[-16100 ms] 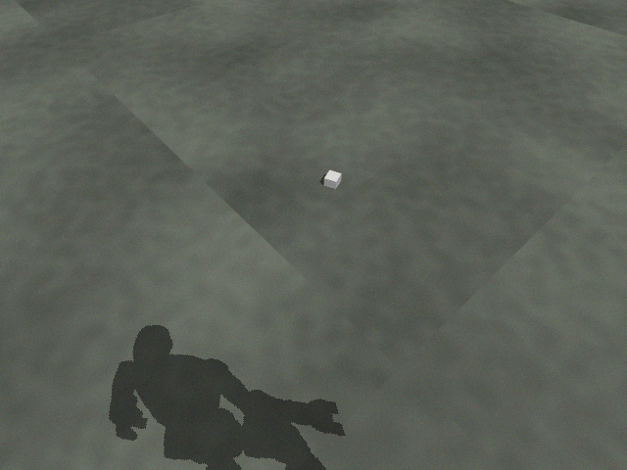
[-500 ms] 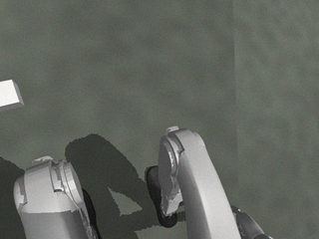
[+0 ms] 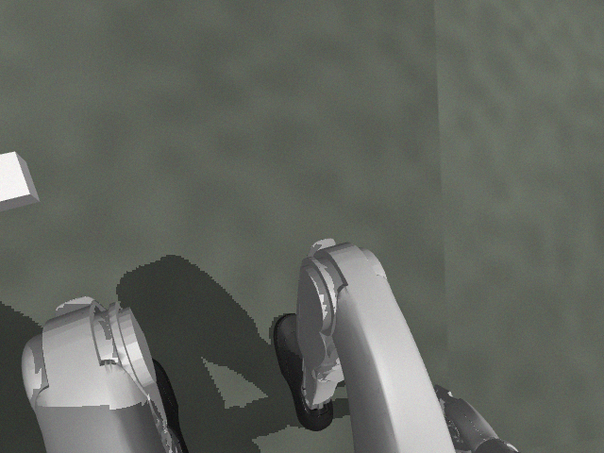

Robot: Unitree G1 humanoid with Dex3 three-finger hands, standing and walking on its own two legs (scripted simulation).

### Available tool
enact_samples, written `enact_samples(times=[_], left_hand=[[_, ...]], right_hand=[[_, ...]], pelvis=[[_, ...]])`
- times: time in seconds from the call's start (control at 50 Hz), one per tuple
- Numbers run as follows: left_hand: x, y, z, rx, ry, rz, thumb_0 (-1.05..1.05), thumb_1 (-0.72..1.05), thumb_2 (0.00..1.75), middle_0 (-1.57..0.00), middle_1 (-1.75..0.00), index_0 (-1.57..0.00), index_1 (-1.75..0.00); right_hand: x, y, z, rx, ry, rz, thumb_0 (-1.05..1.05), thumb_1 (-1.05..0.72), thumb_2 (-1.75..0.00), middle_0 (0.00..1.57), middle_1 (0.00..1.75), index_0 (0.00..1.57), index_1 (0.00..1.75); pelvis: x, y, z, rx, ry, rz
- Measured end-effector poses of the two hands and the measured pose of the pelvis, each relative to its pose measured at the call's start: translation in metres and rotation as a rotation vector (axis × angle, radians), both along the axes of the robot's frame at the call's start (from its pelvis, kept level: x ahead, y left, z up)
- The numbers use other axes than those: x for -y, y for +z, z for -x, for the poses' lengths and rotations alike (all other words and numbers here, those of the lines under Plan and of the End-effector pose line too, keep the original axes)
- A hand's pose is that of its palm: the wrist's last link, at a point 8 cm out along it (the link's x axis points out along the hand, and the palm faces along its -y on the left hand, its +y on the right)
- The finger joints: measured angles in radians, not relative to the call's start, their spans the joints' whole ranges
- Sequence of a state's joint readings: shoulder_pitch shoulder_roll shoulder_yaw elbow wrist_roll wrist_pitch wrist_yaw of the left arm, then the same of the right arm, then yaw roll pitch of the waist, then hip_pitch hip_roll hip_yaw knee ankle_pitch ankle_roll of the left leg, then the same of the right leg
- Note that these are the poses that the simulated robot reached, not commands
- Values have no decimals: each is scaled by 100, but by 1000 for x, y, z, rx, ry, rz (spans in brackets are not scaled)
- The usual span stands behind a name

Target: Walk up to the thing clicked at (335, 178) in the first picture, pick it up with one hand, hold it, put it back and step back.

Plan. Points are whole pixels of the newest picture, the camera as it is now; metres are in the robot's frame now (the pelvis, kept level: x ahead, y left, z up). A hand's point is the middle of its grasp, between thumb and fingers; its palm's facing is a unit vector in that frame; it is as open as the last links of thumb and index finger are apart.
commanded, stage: approach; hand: left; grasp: from above
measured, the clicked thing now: (3, 183) +0.50 +0.32 -0.29
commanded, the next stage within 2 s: rest palm in 0.70 s
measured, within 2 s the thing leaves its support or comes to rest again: neither
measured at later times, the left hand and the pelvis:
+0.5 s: hand out of the picture +0.50 +0.30 -0.18, palm faces -0.36 -0.08 -0.93, open 14.1 cm; pelvis +0.00 +0.00 +0.00, yaw +0 degrees
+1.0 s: hand out of the picture +0.47 +0.33 -0.20, palm faces -0.48 -0.13 -0.87, open 14.2 cm; pelvis +0.00 +0.00 +0.00, yaw -1 degrees
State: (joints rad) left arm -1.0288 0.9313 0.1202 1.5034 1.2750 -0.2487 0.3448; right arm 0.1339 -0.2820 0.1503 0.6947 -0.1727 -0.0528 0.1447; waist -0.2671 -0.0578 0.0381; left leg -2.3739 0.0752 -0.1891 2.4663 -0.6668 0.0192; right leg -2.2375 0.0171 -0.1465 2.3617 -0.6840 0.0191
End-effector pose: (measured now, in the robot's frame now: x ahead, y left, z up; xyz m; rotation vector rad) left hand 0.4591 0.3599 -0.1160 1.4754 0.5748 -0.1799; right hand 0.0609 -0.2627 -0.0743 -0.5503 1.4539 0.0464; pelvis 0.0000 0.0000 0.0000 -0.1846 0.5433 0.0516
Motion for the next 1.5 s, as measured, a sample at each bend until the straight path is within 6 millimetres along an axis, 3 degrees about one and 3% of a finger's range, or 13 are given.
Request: enact_samples(times=[0.24,0.38,0.5,0.62,0.76,0.86,0.96,1.12,1.5], left_hand=[[3,-1,-3,-10,-8,-9,0,-54,100,-9,-100,-9,-99],[35,-13,-19,5,-91,27,0,-53,100,-9,-100,-10,-99],[55,-5,-39,110,-92,13,0,-53,100,-9,-100,-10,-99],[45,6,-37,73,19,-54,0,-53,100,-9,-100,-10,-98],[28,-9,-17,-86,75,-23,0,-52,98,-8,-102,-10,-99],[23,-15,-18,-59,-6,10,0,-52,98,-9,-103,-11,-100],[26,-21,-18,-25,-54,39,0,-54,99,-9,-100,-10,-99],[37,-47,-14,-17,-74,46,0,-55,103,-9,-95,-8,-97],[47,-72,-31,9,34,12,0,-54,100,-9,-97,-8,-97]], right_hand=[[-3,1,3,-4,-2,-3,0,-90,-89,20,30,20,30],[-3,6,10,-7,-4,11,0,-90,-89,20,30,20,30],[-3,8,19,1,-33,2,0,-90,-89,20,30,20,30],[-4,1,25,8,-56,-40,0,-90,-89,20,30,20,30],[-4,-6,27,-4,-35,-56,0,-90,-89,20,30,20,30],[-2,-2,24,-39,-10,-22,0,-90,-89,20,30,20,30],[1,5,16,-52,8,11,0,-90,-89,20,30,20,30],[-1,13,6,-21,61,28,0,-90,-89,20,30,20,30],[-19,7,29,-36,95,-55,0,-91,-90,20,30,20,30]], pelvis=[[-1,0,0,-2,2,0],[0,-1,0,-6,-1,1],[1,-2,-3,-16,-7,-1],[2,-1,-1,-18,-16,-11],[2,-3,3,2,-12,-17],[3,-4,2,11,-7,-10],[2,-4,-2,7,-6,1],[-1,-5,-1,16,-14,18],[-3,-17,-2,41,-40,31]])
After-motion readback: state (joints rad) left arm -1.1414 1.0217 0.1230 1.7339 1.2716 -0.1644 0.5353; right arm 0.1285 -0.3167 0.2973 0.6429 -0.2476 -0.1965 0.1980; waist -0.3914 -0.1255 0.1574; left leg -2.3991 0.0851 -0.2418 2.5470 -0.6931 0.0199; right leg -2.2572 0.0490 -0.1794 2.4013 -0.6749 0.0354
